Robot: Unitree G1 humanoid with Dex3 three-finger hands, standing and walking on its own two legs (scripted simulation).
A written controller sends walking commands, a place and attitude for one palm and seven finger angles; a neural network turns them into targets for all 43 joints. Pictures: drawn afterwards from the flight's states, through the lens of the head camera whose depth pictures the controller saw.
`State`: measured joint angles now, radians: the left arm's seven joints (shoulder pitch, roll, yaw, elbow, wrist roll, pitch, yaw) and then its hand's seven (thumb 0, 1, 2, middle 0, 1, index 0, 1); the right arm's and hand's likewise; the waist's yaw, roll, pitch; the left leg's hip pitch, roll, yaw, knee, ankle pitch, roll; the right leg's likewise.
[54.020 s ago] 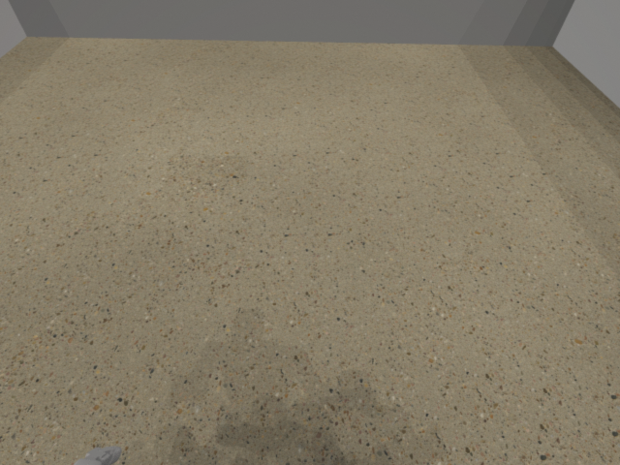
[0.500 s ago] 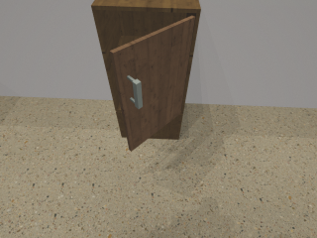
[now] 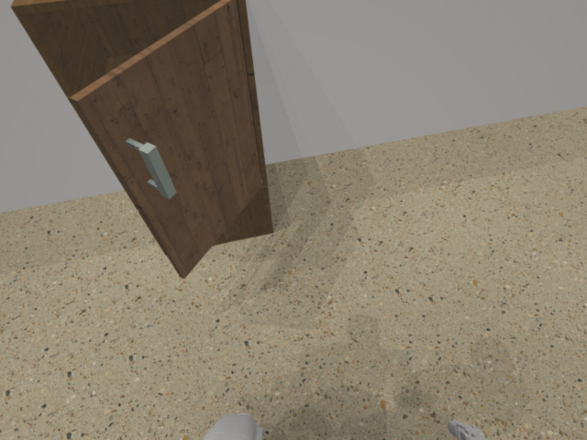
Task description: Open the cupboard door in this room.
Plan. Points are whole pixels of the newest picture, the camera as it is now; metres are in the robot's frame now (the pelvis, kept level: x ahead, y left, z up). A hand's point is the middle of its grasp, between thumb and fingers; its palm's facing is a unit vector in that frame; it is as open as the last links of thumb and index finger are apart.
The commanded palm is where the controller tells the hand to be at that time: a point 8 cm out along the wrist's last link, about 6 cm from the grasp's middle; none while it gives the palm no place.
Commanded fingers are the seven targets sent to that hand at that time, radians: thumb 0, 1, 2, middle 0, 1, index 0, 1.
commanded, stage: walk to a spot facing it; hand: left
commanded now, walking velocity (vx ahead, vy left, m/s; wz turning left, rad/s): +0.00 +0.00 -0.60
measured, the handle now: (151, 168) +0.55 +0.33 -0.02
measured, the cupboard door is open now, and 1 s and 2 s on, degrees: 46 46 46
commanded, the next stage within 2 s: none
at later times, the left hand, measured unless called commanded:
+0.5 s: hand (185, 418) +0.16 +0.20 -0.17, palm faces -0.29 -0.91 -0.29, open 7.4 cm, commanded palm none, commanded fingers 0.00 0.90 0.90 -0.20 -0.30 -0.20 -0.30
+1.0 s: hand (253, 393) +0.20 +0.09 -0.17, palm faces -0.57 -0.79 -0.24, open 7.4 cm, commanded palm none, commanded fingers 0.00 0.90 0.90 -0.20 -0.30 -0.20 -0.30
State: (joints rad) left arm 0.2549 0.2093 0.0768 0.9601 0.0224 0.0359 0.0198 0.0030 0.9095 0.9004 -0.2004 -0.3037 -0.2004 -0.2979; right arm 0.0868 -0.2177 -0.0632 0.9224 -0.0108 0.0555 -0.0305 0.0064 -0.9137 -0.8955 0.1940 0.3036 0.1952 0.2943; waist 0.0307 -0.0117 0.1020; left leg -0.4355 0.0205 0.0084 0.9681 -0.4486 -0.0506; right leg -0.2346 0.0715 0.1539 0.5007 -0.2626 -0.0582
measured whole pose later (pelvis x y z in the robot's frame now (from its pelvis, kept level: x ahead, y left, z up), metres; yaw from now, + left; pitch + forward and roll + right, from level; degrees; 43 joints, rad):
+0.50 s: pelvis -0.01 +0.01 -0.02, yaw -17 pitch -1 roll -1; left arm 0.14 0.28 0.07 0.87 0.02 0.04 -0.02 0.00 0.91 0.90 -0.20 -0.30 -0.20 -0.30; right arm 0.22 -0.26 -0.05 0.90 -0.02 0.06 -0.02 0.01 -0.91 -0.89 0.20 0.30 0.20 0.30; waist -0.01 0.02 0.14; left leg -0.36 0.13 0.06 0.90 -0.54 -0.06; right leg -0.35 0.00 -0.01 0.66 -0.28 -0.01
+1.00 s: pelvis +0.00 -0.01 -0.02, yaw -36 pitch +0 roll -1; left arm 0.16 0.23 0.06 0.90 0.02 0.02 -0.04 0.00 0.91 0.90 -0.20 -0.30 -0.20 -0.30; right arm 0.30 -0.24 -0.04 0.94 -0.03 0.04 0.00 0.01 -0.91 -0.89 0.20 0.30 0.20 0.30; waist -0.02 0.02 0.07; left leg -0.36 0.15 0.10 0.89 -0.52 -0.05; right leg -0.30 -0.01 -0.05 0.61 -0.30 -0.03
